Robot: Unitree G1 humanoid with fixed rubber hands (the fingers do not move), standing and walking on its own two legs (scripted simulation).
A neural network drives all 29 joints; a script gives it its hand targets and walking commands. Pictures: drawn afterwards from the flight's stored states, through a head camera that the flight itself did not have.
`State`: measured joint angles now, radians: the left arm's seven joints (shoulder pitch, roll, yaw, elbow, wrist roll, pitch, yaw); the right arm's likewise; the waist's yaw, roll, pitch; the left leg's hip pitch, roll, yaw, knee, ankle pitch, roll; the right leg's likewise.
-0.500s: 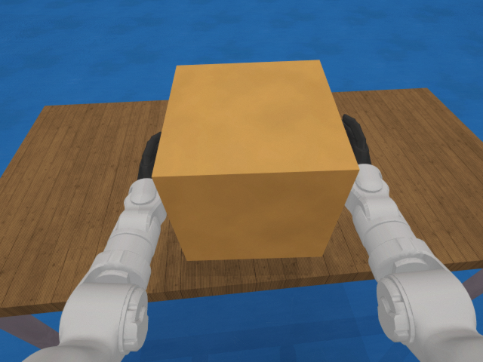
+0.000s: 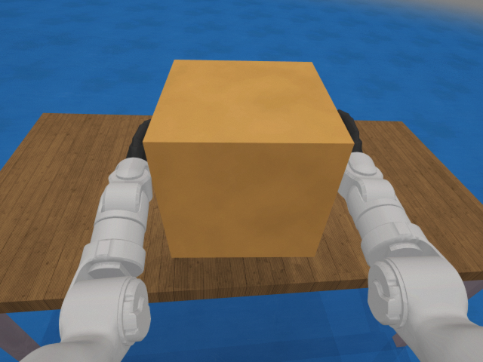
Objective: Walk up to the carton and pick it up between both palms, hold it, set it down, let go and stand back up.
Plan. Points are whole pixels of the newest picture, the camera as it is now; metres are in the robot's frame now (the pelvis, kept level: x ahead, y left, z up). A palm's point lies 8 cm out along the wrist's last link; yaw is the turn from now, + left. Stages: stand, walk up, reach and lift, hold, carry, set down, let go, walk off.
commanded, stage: reach and lift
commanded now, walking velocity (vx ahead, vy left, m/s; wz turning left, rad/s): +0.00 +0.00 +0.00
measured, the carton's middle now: (243, 157) +0.44 +0.03 +0.14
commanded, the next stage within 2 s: hold in 1.30 s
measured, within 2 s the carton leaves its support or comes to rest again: neither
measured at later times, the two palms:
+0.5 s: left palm (156, 154) +0.38 +0.17 +0.18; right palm (375, 159) +0.38 -0.18 +0.20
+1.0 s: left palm (155, 149) +0.38 +0.18 +0.19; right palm (373, 158) +0.39 -0.18 +0.20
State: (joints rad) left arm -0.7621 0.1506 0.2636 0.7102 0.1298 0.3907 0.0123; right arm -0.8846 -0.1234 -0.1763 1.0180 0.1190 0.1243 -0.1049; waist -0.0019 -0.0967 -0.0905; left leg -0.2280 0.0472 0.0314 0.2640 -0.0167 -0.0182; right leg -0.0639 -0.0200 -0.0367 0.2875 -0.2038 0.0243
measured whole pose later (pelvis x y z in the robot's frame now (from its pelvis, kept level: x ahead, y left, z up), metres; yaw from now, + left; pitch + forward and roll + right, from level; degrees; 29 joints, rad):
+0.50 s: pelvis +0.00 +0.00 +0.00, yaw -1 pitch +0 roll -1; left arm -0.65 0.10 0.23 0.36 0.09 0.63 0.06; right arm -0.79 -0.21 -0.02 0.69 0.29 0.38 -0.15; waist -0.04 -0.02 -0.12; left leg -0.26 0.05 0.03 0.31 -0.04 -0.01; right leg -0.10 -0.01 -0.01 0.32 -0.21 0.03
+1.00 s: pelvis +0.02 -0.01 +0.00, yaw +0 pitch -2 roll -1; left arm -0.56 0.12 0.24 0.21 0.08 0.68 0.01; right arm -0.71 -0.20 0.04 0.54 0.36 0.43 -0.22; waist -0.07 -0.02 -0.11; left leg -0.22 0.05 -0.01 0.35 -0.09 -0.04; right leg -0.02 -0.01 -0.03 0.31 -0.25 0.01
